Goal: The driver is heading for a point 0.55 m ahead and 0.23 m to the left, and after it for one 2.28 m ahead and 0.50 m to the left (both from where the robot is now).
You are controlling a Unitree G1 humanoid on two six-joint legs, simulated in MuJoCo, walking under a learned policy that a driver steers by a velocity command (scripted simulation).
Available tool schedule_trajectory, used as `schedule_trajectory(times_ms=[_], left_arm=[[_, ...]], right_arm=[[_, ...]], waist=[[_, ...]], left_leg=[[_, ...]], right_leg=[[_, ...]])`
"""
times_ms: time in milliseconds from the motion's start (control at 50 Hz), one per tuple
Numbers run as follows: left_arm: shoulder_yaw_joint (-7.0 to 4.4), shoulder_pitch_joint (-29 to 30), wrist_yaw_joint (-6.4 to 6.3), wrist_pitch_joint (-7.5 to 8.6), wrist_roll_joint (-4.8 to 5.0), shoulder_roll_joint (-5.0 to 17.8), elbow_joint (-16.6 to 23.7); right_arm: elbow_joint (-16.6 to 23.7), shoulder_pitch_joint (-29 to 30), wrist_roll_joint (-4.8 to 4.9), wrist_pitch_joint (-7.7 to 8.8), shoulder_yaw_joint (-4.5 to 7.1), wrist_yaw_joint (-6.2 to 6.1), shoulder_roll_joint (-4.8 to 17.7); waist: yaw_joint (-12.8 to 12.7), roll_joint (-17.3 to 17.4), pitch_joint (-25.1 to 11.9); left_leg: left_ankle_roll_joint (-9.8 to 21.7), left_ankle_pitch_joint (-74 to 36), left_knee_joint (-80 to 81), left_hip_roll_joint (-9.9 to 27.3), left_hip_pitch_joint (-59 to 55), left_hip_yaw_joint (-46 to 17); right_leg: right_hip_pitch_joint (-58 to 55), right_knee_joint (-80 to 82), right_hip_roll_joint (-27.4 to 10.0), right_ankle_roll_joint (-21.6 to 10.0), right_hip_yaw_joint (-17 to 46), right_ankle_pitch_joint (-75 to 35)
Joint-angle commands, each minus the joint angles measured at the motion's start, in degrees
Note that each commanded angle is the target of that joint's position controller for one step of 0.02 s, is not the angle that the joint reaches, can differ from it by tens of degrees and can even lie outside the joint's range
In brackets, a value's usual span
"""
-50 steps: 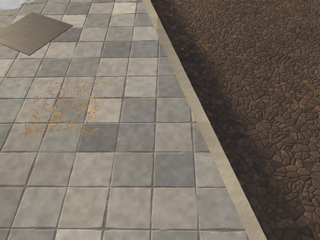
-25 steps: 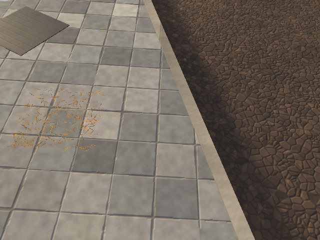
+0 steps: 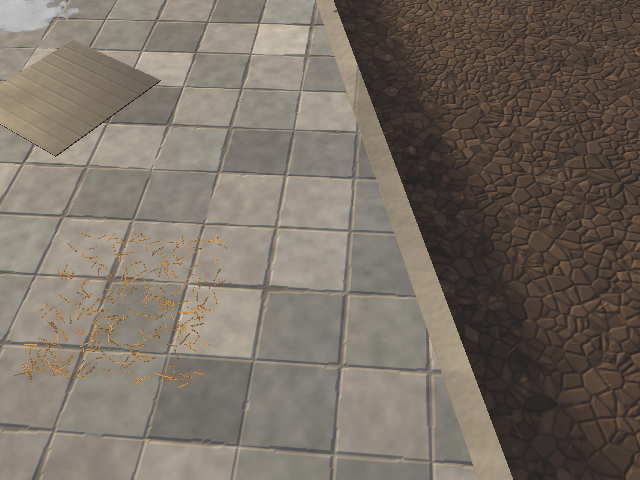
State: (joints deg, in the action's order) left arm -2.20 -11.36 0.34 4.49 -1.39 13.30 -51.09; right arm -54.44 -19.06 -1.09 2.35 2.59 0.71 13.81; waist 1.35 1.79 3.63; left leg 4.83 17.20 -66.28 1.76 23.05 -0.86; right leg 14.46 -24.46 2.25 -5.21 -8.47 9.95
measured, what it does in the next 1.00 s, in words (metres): walks ahead, turning left: left foot, then right foot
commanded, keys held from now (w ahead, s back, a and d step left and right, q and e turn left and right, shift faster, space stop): w+q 0.96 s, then w+e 0.04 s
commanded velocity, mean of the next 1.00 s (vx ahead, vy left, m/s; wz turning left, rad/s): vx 0.50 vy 0.00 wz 0.54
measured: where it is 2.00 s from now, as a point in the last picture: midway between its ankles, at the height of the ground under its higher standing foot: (195, 291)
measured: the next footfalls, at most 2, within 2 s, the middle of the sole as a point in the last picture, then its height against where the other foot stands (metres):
left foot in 0.40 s outside the picture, level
right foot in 0.92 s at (299, 374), level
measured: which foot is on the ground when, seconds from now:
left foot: up 0.00-0.38, down 0.40-0.92, up 0.94-1.00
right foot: down 0.00-0.38, up 0.40-0.90, down 0.92-1.00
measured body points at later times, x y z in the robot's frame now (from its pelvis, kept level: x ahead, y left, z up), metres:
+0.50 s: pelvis +0.27 +0.05 -0.02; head +0.30 +0.06 +0.43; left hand +0.24 +0.31 -0.15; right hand +0.46 -0.17 -0.14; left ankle +0.31 +0.10 -0.74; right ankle +0.16 -0.09 -0.63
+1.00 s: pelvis +0.55 +0.11 -0.01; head +0.58 +0.12 +0.43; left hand +0.59 +0.42 -0.10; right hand +0.71 -0.13 -0.14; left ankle +0.36 +0.11 -0.66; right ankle +0.68 +0.06 -0.74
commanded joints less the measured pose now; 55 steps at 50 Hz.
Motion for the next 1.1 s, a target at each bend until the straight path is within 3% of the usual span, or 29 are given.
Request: schedule_trajectory(times_ms=[20,80,160,260,340,360,380,400,420,440,460,480,500,520,560,600,660,800,840,860,880,900,920,940,960,980,1000,1040,1100], left_arm=[[-0.9,-4.5,-0.25,2.28,0.63,4.3,0.4],[-1.17,-6.9,-0.33,2.71,0.54,4.9,-0.6],[-0.82,-9.4,-0.63,2.47,0.42,4.3,-2.0],[-0.9,-14.5,-1.61,1.63,0.18,5.5,-4.2],[-1.6,-13.5,-2.6,0.22,-0.24,8.3,-4.4],[-1.95,-12.9,-2.66,-0.41,-0.43,9.3,-4.1],[-2.18,-12.6,-2.48,-0.98,-0.45,9.9,-3.6],[-2.2,-11.3,-2.14,-1.0,-0.08,9.8,-2.3],[-0.85,-13.6,-0.85,-0.54,0.42,2.4,1.6],[-1.67,-5.7,-0.43,0.27,0.56,7.0,4.5],[-1.36,-1.4,-0.11,1.29,0.79,6.7,6.1],[-1.25,-1.9,-0.16,1.97,0.98,6.8,5.7],[-1.43,-2.8,-0.32,1.69,0.53,6.8,4.9],[-1.35,-4.1,-0.24,0.59,-0.55,6.3,4.9],[-1.16,-5.1,0.23,-1.52,-1.54,5.0,5.2],[-0.86,-2.4,0.53,-2.53,-1.52,4.2,6.6],[-0.64,5.6,0.63,-2.87,-1.29,4.5,9.7],[0.21,17.4,1.12,-1.9,-0.4,5.3,15.0],[0.09,16.5,1.06,-1.36,-0.15,6.2,15.7],[-0.16,13.3,0.88,-1.09,-0.02,7.0,15.1],[-0.76,7.8,0.43,-0.78,0.09,8.4,13.5],[-1.53,-0.3,-0.24,-0.19,0.05,9.9,11.3],[-2.43,-8.9,-1.2,0.4,-1.05,13.0,10.2],[-3.34,-12.3,-1.82,0.12,-2.64,17.6,10.6],[-3.76,-9.1,-1.44,-0.8,-1.67,17.3,10.6],[-2.52,-4.9,-0.99,-0.99,-0.99,11.0,11.3],[-1.51,-2.7,-0.45,-0.72,-0.56,6.8,10.9],[-0.97,-3.2,-0.19,0.02,-0.54,5.6,8.7],[-1.3,-6.1,0.71,1.43,0.62,6.7,6.0]], right_arm=[[1.6,-4.0,-0.58,-1.36,0.83,0.97,2.2],[3.6,2.1,-0.47,-2.09,0.93,1.46,2.0],[6.4,10.4,-0.3,-1.6,0.38,2.01,1.3],[9.9,19.2,-0.69,-1.22,-0.65,2.61,0.6],[9.4,14.9,-0.92,-1.26,0.18,2.15,2.5],[8.2,10.4,-0.83,-1.09,0.81,1.89,3.6],[6.3,3.7,-0.98,-0.62,1.73,1.59,5.1],[4.1,-4.9,-1.79,-0.29,3.34,0.85,8.7],[4.8,-4.0,-1.75,-0.66,5.07,0.1,15.4],[4.9,-6.3,0.06,-1.55,5.36,0.11,16.1],[4.6,-2.9,0.38,-1.8,4.9,-0.53,14.2],[4.8,-0.1,0.74,-1.57,4.14,-0.71,10.7],[5.2,2.8,0.7,-1.12,3.63,-0.9,8.7],[5.4,4.3,0.99,-0.61,3.07,-1.14,7.3],[5.5,3.7,1.34,0.75,2.8,-0.98,7.5],[5.2,1.9,1.3,1.36,3.2,-0.81,9.3],[4.9,-1.7,1.13,1.26,3.24,-0.65,9.4],[4.6,-8.4,0.33,0.87,3.38,-1.2,10.2],[5.3,-7.2,0.1,0.93,3.58,-1.69,11.1],[6.0,-5.1,0.06,1.01,3.75,-1.81,11.8],[6.7,-3.1,0.03,1.24,3.93,-1.64,12.6],[6.9,-1.9,0.35,1.6,3.96,-1.1,12.9],[8.0,-1.9,0.96,2.1,3.22,-0.5,10.1],[10.1,-5.5,2.48,2.19,1.69,-0.54,3.3],[10.4,-8.8,1.33,1.63,2.09,-0.78,7.3],[8.7,-7.0,0.04,0.98,2.26,-0.83,8.6],[8.6,-3.8,-0.54,0.93,1.88,-0.21,7.5],[9.5,-1.7,-1.28,0.51,1.46,0.74,5.7],[10.3,-0.7,-2.04,-0.08,0.89,1.37,4.9]], waist=[[0.6,-4.9,-1.5],[0.2,-4.8,0.3],[-1.1,-4.8,2.1],[-3.7,-4.9,3.0],[-0.5,-7.4,-0.9],[1.4,-7.5,-3.6],[4.0,-7.1,-7.4],[8.4,-3.0,-12.1],[3.6,10.5,-16.1],[6.7,5.1,-18.4],[5.3,1.6,-9.5],[2.7,-2.4,-5.2],[0.0,-4.8,-2.6],[-1.9,-4.6,-2.7],[-3.3,-3.6,-3.8],[-3.0,-2.3,-3.1],[-0.2,-0.1,-1.2],[4.7,2.1,-1.0],[3.3,2.8,-1.0],[1.3,3.2,-1.6],[-1.2,3.3,-3.7],[-5.3,1.0,-7.9],[-8.8,-2.9,-14.8],[-7.0,-14.1,-20.7],[-3.7,-17.8,-21.4],[-2.5,-8.7,-12.6],[-2.5,-3.6,-6.8],[-1.1,-6.7,-3.6],[0.3,-7.6,-4.6]], left_leg=[[-0.6,-3.9,-1.1,3.6,6.5,-2.1],[-1.5,-10.1,1.7,4.4,13.3,-1.1],[-2.2,-17.6,13.6,3.7,15.7,1.8],[-0.1,-17.2,26.6,1.9,14.3,7.8],[4.4,-6.2,29.8,-3.9,5.5,11.3],[6.0,-3.5,30.9,-5.8,0.6,11.6],[7.7,-2.5,34.2,-7.3,-7.5,10.5],[10.7,-1.4,38.9,-2.9,-21.2,2.5],[19.3,-3.4,40.5,15.1,-39.6,-26.4],[22.8,-1.8,49.3,17.9,-42.2,-42.4],[20.3,-4.2,51.0,17.3,-36.5,-32.9],[17.5,-10.5,52.0,15.1,-28.5,-27.2],[15.0,-17.5,52.5,11.8,-22.3,-22.0],[13.9,-22.6,52.9,9.3,-18.5,-18.1],[13.3,-28.5,52.9,6.7,-15.7,-14.7],[12.5,-28.5,53.7,4.9,-13.6,-13.1],[10.4,-26.0,54.3,3.6,-14.5,-13.7],[8.5,-31.8,49.4,4.8,-24.1,-17.8],[7.2,-33.4,47.6,5.6,-24.2,-19.6],[6.0,-35.6,45.9,5.5,-22.3,-19.6],[4.6,-41.5,41.5,4.5,-20.2,-19.3],[3.3,-43.3,32.1,1.7,-17.9,-17.4],[2.0,-32.0,18.2,-2.1,-10.8,-14.7],[0.3,6.8,2.0,-9.6,5.0,-8.1],[0.5,13.6,-6.2,-8.5,12.4,-6.7],[0.4,8.0,-8.2,-4.8,13.6,-6.9],[0.0,3.7,-5.6,-3.4,12.2,-6.3],[-0.9,2.2,-0.7,-1.7,9.5,-6.1],[-2.2,1.4,3.4,-0.6,8.9,-2.9]], right_leg=[[-4.2,16.6,-16.6,-3.3,13.0,-6.5],[-6.1,17.7,-15.6,-2.6,7.2,-10.8],[-8.6,17.0,-13.7,-1.5,0.9,-18.1],[-17.0,14.3,-15.9,-1.3,-3.2,-28.2],[-22.8,1.8,-17.4,-0.8,-6.4,-54.7],[-22.8,-5.8,-17.6,-1.0,-6.6,-57.7],[-20.1,-16.6,-17.5,-0.8,-6.6,-53.7],[-9.5,-32.7,-16.1,0.9,-7.1,-39.0],[16.9,-53.6,-5.4,4.5,-5.4,15.5],[27.7,-61.7,0.1,5.2,7.5,20.3],[32.7,-58.7,-4.7,4.4,10.4,13.9],[29.4,-52.6,-6.8,4.3,10.1,9.4],[25.2,-48.1,-8.2,4.8,10.1,8.1],[21.3,-45.4,-8.7,5.8,10.3,7.9],[18.3,-41.4,-8.7,7.3,9.6,8.1],[19.1,-36.5,-8.6,8.4,8.4,4.9],[22.9,-27.8,-8.2,9.1,7.8,-2.3],[24.5,-13.5,-4.4,7.4,8.3,-7.8],[19.8,-9.4,-3.5,6.2,9.3,-5.9],[13.9,-7.0,-2.7,5.4,9.4,-4.1],[5.5,-5.7,-1.0,4.3,8.9,-1.6],[-5.2,-2.2,-0.7,3.0,8.4,-2.6],[-18.7,-0.6,-9.1,0.7,16.3,4.6],[-31.6,3.3,-25.3,-3.2,38.7,11.6],[-28.8,8.4,-28.5,-7.7,54.9,16.7],[-20.5,9.6,-25.8,-7.6,47.9,20.5],[-13.1,10.5,-21.8,-6.7,38.7,16.4],[-6.6,12.1,-16.7,-5.3,28.4,3.8],[-5.9,12.3,-14.7,-7.1,23.3,-11.9]])
Over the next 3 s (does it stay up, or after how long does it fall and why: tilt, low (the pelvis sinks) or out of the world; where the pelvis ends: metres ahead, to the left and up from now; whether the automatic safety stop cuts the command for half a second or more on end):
stays up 1.51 0.29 -0.01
